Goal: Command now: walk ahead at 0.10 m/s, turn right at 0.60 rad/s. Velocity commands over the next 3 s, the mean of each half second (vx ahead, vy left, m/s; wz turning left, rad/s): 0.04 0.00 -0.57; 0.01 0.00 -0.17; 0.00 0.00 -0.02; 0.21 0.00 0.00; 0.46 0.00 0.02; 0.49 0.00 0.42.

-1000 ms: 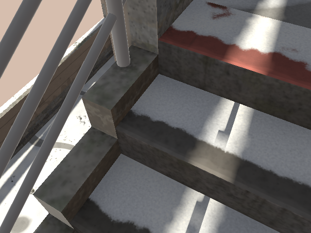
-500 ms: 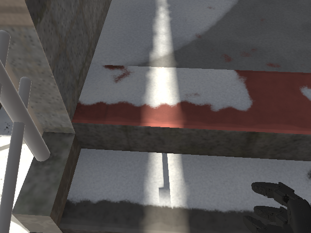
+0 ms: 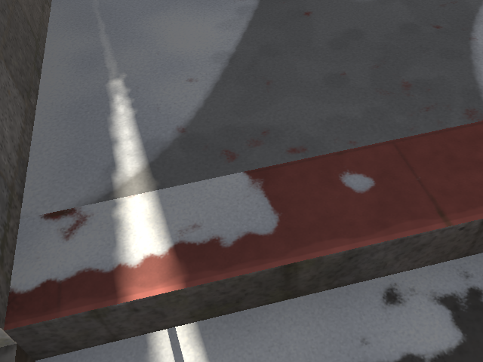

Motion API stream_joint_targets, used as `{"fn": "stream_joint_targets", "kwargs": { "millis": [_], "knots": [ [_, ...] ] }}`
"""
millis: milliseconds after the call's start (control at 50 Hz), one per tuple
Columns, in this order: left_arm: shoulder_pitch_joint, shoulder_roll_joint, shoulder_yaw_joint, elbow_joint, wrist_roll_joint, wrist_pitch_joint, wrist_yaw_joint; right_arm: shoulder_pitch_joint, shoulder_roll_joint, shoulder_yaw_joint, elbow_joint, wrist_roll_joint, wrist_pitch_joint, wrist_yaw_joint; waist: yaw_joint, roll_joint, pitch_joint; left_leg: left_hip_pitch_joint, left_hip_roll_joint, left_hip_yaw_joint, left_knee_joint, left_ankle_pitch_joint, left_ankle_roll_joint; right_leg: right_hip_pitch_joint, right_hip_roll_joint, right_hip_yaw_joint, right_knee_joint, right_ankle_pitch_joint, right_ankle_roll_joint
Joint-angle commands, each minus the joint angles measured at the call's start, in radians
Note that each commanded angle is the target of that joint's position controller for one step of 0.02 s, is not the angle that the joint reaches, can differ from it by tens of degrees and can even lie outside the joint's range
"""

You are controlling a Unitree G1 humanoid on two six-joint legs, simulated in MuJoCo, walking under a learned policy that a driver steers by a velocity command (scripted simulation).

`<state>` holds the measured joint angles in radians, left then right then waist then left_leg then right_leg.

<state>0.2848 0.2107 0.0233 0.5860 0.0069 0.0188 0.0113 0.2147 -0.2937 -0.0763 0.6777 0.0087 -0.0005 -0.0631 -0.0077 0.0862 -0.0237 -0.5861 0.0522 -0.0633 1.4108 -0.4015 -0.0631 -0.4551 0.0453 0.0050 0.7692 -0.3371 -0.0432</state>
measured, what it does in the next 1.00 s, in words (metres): steps on the spot, turning right: left foot, then right foot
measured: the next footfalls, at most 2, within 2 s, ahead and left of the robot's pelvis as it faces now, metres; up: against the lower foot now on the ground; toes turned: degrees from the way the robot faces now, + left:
left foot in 0.30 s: +0.14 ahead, +0.11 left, +0.00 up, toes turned -16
right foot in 0.64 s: +0.11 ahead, -0.15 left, +0.00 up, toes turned -18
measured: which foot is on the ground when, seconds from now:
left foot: up 0.00-0.28, down 0.30-1.00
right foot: down 0.00-0.30, up 0.32-0.62, down 0.64-1.00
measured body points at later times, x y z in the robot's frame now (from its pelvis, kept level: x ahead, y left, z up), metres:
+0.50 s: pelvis +0.06 +0.02 +0.02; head +0.10 +0.02 +0.47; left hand +0.33 +0.19 -0.06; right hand +0.11 -0.27 -0.07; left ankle +0.10 +0.12 -0.71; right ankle +0.03 -0.11 -0.63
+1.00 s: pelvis +0.08 -0.04 +0.03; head +0.08 -0.04 +0.48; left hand +0.29 +0.09 -0.08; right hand +0.06 -0.29 -0.10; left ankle +0.10 +0.12 -0.71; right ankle +0.07 -0.13 -0.71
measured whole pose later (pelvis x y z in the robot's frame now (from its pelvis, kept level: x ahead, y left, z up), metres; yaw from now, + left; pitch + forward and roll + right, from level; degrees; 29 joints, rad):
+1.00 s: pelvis +0.08 -0.04 +0.03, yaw -19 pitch +1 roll +2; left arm 0.20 0.13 -0.03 0.69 0.01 -0.02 -0.03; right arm 0.32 -0.18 -0.02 0.79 -0.03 0.03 -0.04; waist -0.03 -0.03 -0.03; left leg -0.17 0.03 0.04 0.44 -0.29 -0.05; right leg -0.31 0.00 0.01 0.55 -0.26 -0.03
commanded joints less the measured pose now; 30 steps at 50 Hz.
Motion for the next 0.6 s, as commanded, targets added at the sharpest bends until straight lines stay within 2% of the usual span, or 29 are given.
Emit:
{"fn": "stream_joint_targets", "kwargs": {
  "millis": [20, 40, 60, 80, 100, 120, 160, 180, 200, 220, 240, 260, 280, 300, 320, 340, 360, 380, 400, 420, 440, 460, 480, 500, 520, 540, 560, 580, 600],
  "knots": [
    [-0.102, 0.090, 0.016, -0.144, 0.008, -0.023, 0.029, -0.075, 0.019, 0.038, -0.127, -0.014, -0.029, 0.006, -0.031, -0.217, -0.035, -0.271, -0.010, -0.066, 0.067, 0.097, -0.005, 0.199, -0.241, 0.497, -0.357, 0.147, -0.220],
    [-0.098, 0.090, 0.016, -0.153, 0.006, -0.022, 0.039, -0.090, 0.027, 0.047, -0.130, -0.023, -0.026, 0.007, -0.030, -0.181, -0.047, -0.247, -0.025, -0.045, 0.034, 0.124, -0.001, 0.192, -0.222, 0.472, -0.327, 0.252, -0.215],
    [-0.100, 0.094, 0.016, -0.171, 0.012, -0.025, 0.047, -0.114, 0.022, 0.048, -0.135, -0.038, -0.030, 0.016, -0.024, -0.132, -0.093, -0.236, -0.026, -0.067, 0.017, 0.131, -0.001, 0.211, -0.248, 0.513, -0.318, 0.297, -0.227],
    [-0.107, 0.111, 0.017, -0.172, 0.010, -0.035, 0.048, -0.084, 0.013, 0.050, -0.117, -0.040, -0.026, 0.021, -0.032, -0.133, -0.104, -0.204, -0.036, -0.020, -0.058, 0.176, 0.001, 0.207, -0.233, 0.455, -0.298, 0.402, -0.209],
    [-0.112, 0.115, 0.021, -0.178, 0.012, -0.030, 0.049, -0.095, 0.029, 0.060, -0.113, -0.035, -0.026, 0.025, -0.023, -0.125, -0.120, -0.145, -0.045, -0.008, -0.089, 0.200, 0.001, 0.180, -0.221, 0.437, -0.271, 0.499, -0.212],
    [-0.114, 0.117, 0.020, -0.174, 0.014, -0.028, 0.049, -0.084, 0.041, 0.065, -0.110, -0.026, -0.020, 0.024, -0.025, -0.153, -0.126, -0.090, -0.064, 0.009, -0.100, 0.196, -0.001, 0.146, -0.218, 0.421, -0.258, 0.585, -0.217],
    [-0.089, 0.127, 0.021, -0.159, 0.000, -0.015, 0.041, -0.112, 0.067, 0.079, -0.130, -0.016, -0.012, 0.026, -0.025, -0.175, -0.125, -0.010, -0.091, 0.037, -0.209, 0.140, 0.008, 0.108, -0.193, 0.404, -0.244, 0.605, -0.207],
    [-0.103, 0.133, 0.025, -0.160, -0.001, -0.014, 0.038, -0.148, 0.080, 0.086, -0.141, -0.010, -0.008, 0.025, -0.017, -0.200, -0.113, 0.039, -0.092, 0.055, -0.335, 0.092, 0.018, 0.106, -0.189, 0.361, -0.239, 0.636, -0.183],
    [-0.111, 0.136, 0.026, -0.158, -0.003, -0.014, 0.031, -0.127, 0.069, 0.073, -0.134, -0.016, 0.006, 0.019, -0.015, -0.259, -0.127, 0.104, -0.112, 0.080, -0.382, 0.056, 0.006, 0.094, -0.192, 0.376, -0.249, 0.692, -0.177],
    [-0.113, 0.133, 0.029, -0.158, -0.022, -0.015, 0.026, -0.135, 0.063, 0.067, -0.136, -0.009, 0.010, 0.021, -0.003, -0.294, -0.119, 0.130, -0.106, 0.079, -0.493, 0.016, 0.003, 0.132, -0.195, 0.393, -0.248, 0.701, -0.168],
    [-0.110, 0.131, 0.034, -0.159, -0.027, -0.011, 0.025, -0.139, 0.047, 0.056, -0.144, 0.008, 0.015, 0.017, 0.008, -0.314, -0.109, 0.150, -0.104, 0.074, -0.617, 0.031, 0.006, 0.169, -0.188, 0.420, -0.265, 0.651, -0.152],
    [-0.125, 0.134, 0.038, -0.157, -0.033, -0.011, 0.022, -0.110, 0.040, 0.042, -0.141, 0.013, 0.024, 0.010, -0.010, -0.336, -0.083, 0.193, -0.099, 0.068, -0.799, 0.092, 0.021, 0.191, -0.164, 0.432, -0.236, 0.617, -0.129],
    [-0.126, 0.123, 0.040, -0.150, -0.045, -0.011, 0.016, -0.077, 0.020, 0.025, -0.129, 0.008, 0.025, 0.011, -0.016, -0.309, -0.093, 0.284, -0.085, 0.046, -0.933, 0.224, 0.037, 0.190, -0.127, 0.417, -0.201, 0.549, -0.103],
    [-0.137, 0.101, 0.038, -0.152, -0.035, -0.015, 0.012, -0.031, -0.010, 0.013, -0.118, -0.008, 0.019, 0.015, -0.023, -0.218, -0.141, 0.447, 0.007, -0.026, -0.951, 0.432, 0.078, 0.101, -0.083, 0.359, -0.066, 0.385, -0.054],
    [-0.114, 0.046, 0.030, -0.141, -0.015, -0.021, -0.004, -0.022, -0.036, 0.005, -0.118, -0.024, 0.022, 0.013, -0.001, 0.045, -0.145, 0.625, 0.202, -0.195, -0.941, 0.940, 0.192, -0.151, 0.045, 0.197, 0.197, -0.140, 0.027],
    [-0.036, 0.114, 0.052, -0.131, -0.039, -0.019, -0.016, -0.012, -0.049, -0.004, -0.134, -0.033, 0.019, 0.017, 0.023, 0.152, -0.148, 0.593, 0.388, -0.406, -0.949, 1.055, 0.383, -0.258, 0.062, 0.149, 0.430, -0.386, 0.129],
    [-0.056, 0.139, 0.059, -0.125, -0.048, -0.009, -0.016, -0.010, -0.030, -0.002, -0.148, -0.037, 0.009, 0.014, 0.003, 0.111, -0.134, 0.567, 0.402, -0.408, -0.963, 0.959, 0.440, -0.308, 0.003, 0.133, 0.623, -0.365, 0.178],
    [-0.130, 0.144, 0.060, -0.131, -0.047, 0.003, -0.016, -0.024, 0.004, 0.007, -0.150, -0.026, 0.003, 0.008, -0.009, 0.066, -0.068, 0.536, 0.326, -0.317, -0.970, 0.802, 0.393, -0.358, -0.025, 0.138, 0.678, -0.295, 0.194],
    [-0.163, 0.143, 0.058, -0.135, -0.050, 0.015, -0.021, -0.076, 0.024, 0.023, -0.170, -0.012, 0.006, 0.006, 0.008, 0.052, -0.038, 0.487, 0.261, -0.261, -0.982, 0.675, 0.350, -0.354, -0.031, 0.146, 0.675, -0.239, 0.195],
    [-0.182, 0.133, 0.049, -0.145, -0.049, 0.023, -0.020, -0.093, 0.010, 0.024, -0.156, 0.004, 0.022, 0.004, 0.020, 0.065, 0.015, 0.446, 0.189, -0.170, -1.003, 0.563, 0.321, -0.351, -0.023, 0.101, 0.541, -0.201, 0.204],
    [-0.215, 0.103, 0.036, -0.152, -0.043, 0.023, -0.032, -0.072, -0.011, 0.022, -0.158, -0.001, 0.039, -0.007, -0.002, 0.061, 0.029, 0.430, 0.162, -0.128, -1.008, 0.530, 0.311, -0.317, -0.009, 0.060, 0.454, -0.192, 0.205],
    [-0.238, 0.073, 0.020, -0.153, -0.041, 0.020, -0.041, -0.048, -0.027, 0.021, -0.155, -0.006, 0.051, -0.014, -0.010, 0.050, 0.009, 0.429, 0.153, -0.096, -1.007, 0.534, 0.305, -0.262, -0.005, 0.020, 0.360, -0.207, 0.197],
    [-0.242, 0.047, 0.004, -0.148, -0.034, 0.017, -0.048, -0.027, -0.027, 0.025, -0.149, -0.013, 0.055, -0.019, -0.018, 0.053, -0.021, 0.428, 0.137, -0.062, -1.006, 0.527, 0.302, -0.195, 0.000, -0.021, 0.265, -0.218, 0.185],
    [-0.213, 0.037, 0.003, -0.141, -0.026, 0.011, -0.055, -0.048, -0.047, 0.021, -0.159, -0.018, 0.034, -0.016, -0.002, 0.104, -0.063, 0.430, 0.165, -0.084, -1.031, 0.526, 0.302, -0.109, -0.047, 0.020, 0.186, -0.203, 0.153],
    [-0.186, 0.061, 0.008, -0.127, -0.024, 0.010, -0.058, -0.077, -0.056, 0.018, -0.167, -0.015, 0.018, -0.014, 0.003, 0.107, -0.092, 0.439, 0.185, -0.089, -1.026, 0.541, 0.303, -0.068, -0.063, 0.025, 0.135, -0.131, 0.139],
    [-0.176, 0.082, 0.015, -0.120, -0.028, 0.014, -0.058, -0.084, -0.066, 0.016, -0.174, -0.008, 0.011, -0.008, -0.005, 0.105, -0.098, 0.445, 0.189, -0.085, -1.024, 0.493, 0.298, -0.047, -0.074, 0.024, 0.074, -0.087, 0.125],
    [-0.153, 0.096, 0.023, -0.109, -0.028, 0.018, -0.053, -0.094, -0.067, 0.015, -0.176, -0.009, 0.007, -0.004, -0.003, 0.115, -0.101, 0.423, 0.196, -0.087, -1.011, 0.470, 0.296, -0.002, -0.084, 0.022, 0.033, -0.047, 0.113],
    [-0.149, 0.101, 0.025, -0.101, -0.028, 0.019, -0.049, -0.083, -0.060, 0.019, -0.170, -0.006, 0.013, -0.001, -0.007, 0.091, -0.088, 0.417, 0.186, -0.088, -0.998, 0.420, 0.287, 0.019, -0.077, 0.008, -0.049, -0.037, 0.100],
    [-0.142, 0.090, 0.027, -0.095, -0.034, 0.016, -0.045, -0.075, -0.070, 0.019, -0.162, -0.007, 0.014, 0.004, 0.006, 0.063, -0.076, 0.391, 0.185, -0.073, -0.979, 0.380, 0.271, 0.076, -0.069, -0.015, -0.160, 0.013, 0.080]
  ]
}}
Over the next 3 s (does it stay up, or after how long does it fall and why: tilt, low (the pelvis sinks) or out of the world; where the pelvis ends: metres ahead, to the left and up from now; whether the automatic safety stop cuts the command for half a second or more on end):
stays up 0.58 -0.32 0.20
